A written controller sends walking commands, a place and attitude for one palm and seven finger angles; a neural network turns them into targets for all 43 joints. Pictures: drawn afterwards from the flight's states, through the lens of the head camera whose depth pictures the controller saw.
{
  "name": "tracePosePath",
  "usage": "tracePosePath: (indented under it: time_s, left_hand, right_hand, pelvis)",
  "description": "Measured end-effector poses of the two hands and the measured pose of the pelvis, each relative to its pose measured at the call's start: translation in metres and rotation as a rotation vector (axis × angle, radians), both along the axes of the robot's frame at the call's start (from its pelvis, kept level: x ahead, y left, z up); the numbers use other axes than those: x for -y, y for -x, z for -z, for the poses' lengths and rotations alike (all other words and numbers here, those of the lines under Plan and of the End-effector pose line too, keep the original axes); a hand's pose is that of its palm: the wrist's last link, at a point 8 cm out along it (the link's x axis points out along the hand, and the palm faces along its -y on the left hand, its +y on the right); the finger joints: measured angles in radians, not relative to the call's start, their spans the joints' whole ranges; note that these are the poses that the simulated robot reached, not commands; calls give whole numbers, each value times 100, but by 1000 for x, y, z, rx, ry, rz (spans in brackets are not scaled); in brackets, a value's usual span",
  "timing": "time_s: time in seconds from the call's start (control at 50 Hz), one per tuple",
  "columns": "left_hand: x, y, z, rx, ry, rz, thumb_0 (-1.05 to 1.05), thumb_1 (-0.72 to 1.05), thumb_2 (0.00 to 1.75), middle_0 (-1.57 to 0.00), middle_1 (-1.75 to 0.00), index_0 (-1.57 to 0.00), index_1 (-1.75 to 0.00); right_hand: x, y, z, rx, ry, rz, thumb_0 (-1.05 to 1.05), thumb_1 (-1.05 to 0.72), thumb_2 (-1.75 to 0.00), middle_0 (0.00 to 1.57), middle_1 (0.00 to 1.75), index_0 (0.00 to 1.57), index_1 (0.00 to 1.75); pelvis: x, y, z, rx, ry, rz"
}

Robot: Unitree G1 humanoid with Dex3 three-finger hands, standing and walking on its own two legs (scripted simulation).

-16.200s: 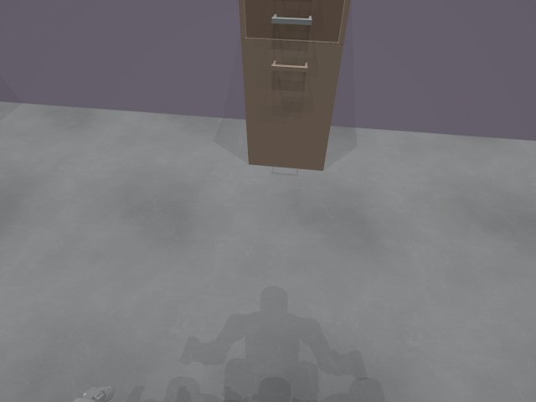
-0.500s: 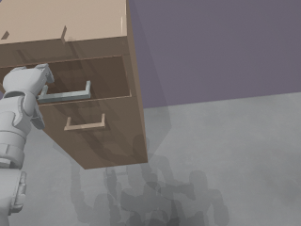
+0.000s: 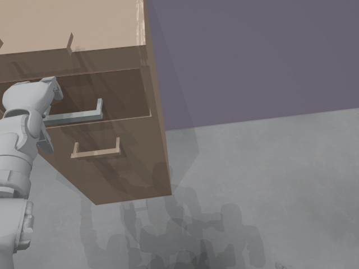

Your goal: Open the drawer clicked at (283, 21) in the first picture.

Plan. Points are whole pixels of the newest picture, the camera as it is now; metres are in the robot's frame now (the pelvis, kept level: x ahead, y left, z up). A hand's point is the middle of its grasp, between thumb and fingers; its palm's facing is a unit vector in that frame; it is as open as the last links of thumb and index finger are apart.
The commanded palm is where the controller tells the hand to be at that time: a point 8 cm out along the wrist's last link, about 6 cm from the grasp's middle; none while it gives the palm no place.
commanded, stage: move the hooked fingers above the handle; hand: left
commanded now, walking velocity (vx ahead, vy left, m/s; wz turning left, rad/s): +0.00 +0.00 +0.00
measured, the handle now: (72, 111) +0.49 +0.30 +0.04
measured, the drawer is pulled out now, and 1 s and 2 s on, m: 0.00 0.00 0.00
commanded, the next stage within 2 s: lower the fingers behind the handle in 1.96 s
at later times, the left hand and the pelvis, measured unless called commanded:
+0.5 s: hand (52, 106) +0.44 +0.31 +0.11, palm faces -0.02 +0.01 -1.00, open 13.5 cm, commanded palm +0.41 +0.32 +0.15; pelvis +0.00 +0.00 +0.00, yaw +0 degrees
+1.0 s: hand (48, 104) +0.45 +0.31 +0.11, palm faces +0.00 +0.03 -1.00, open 13.6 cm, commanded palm +0.42 +0.31 +0.15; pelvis +0.00 +0.00 +0.00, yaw +2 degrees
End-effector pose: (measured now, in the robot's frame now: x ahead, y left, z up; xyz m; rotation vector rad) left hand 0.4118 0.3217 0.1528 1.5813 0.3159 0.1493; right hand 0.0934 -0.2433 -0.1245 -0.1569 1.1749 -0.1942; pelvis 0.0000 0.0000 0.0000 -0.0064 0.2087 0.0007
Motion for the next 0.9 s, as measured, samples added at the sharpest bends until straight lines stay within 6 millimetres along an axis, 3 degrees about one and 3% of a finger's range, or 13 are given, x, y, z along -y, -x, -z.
tracePosePath:
  time_s: [0.06,0.14,0.22,0.3,0.44,0.62,0.72,0.8,0.9]
  left_hand:
    - [-8,11,13,-57,-4,36,0,-49,31,-34,-122,-33,-122]
    - [4,19,20,-31,5,172,0,-49,31,-33,-121,-33,-121]
    - [22,9,10,89,20,267,0,-49,31,-33,-121,-33,-121]
    - [23,-11,-7,191,19,221,0,-49,31,-34,-122,-33,-121]
    - [27,-17,-15,145,7,135,0,-49,31,-41,-128,-38,-128]
    - [1,14,11,-17,2,67,0,-49,31,-34,-122,-33,-123]
    - [5,27,13,36,-6,161,0,-49,31,-33,-121,-33,-121]
    - [14,20,-1,136,-7,203,0,-49,31,-33,-121,-33,-121]
    - [14,-2,-12,159,-16,126,0,-49,31,-32,-120,-32,-120]
  right_hand:
    - [7,5,-4,-8,38,-12,1,-90,-90,21,30,20,30]
    - [21,11,-6,-51,101,-40,1,-90,-90,21,30,20,30]
    - [32,15,-5,-77,137,-45,1,-90,-90,21,30,20,30]
    - [33,17,-3,-72,127,-25,1,-90,-90,20,30,20,30]
    - [18,19,5,-68,44,-1,1,-90,-90,20,30,20,30]
    - [12,16,0,-13,26,11,1,-90,-90,21,30,20,30]
    - [23,14,-2,-33,84,-32,1,-90,-90,21,30,20,30]
    - [30,12,-2,-38,112,-46,1,-90,-90,21,30,20,30]
    - [31,12,-3,-22,103,-28,1,-90,-90,20,30,20,30]
  pelvis:
    - [2,1,0,0,4,-18]
    - [2,2,3,-4,12,-52]
    - [0,1,6,-17,15,-66]
    - [-1,0,8,-34,14,-53]
    - [-1,-1,4,-26,6,-12]
    - [5,5,2,-5,1,-4]
    - [5,7,5,-7,7,-43]
    - [4,8,7,-11,11,-62]
    - [2,6,7,-20,9,-53]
